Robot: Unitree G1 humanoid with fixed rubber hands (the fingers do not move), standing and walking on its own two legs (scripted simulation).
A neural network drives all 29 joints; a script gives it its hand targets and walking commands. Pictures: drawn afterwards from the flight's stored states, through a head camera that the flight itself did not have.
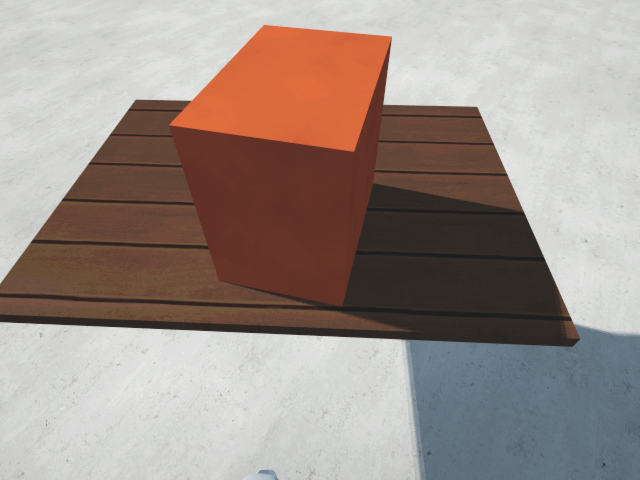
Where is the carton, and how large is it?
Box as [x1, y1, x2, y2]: [169, 25, 391, 306]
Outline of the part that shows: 263,25 169,124 169,127 219,280 341,306 372,185 391,36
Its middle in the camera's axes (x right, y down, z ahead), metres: -0.02 -0.12 +0.59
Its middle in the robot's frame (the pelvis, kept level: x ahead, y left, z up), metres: +0.55 +0.05 +0.12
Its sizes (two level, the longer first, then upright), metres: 0.295 0.197 0.272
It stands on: a table, 0.71 m high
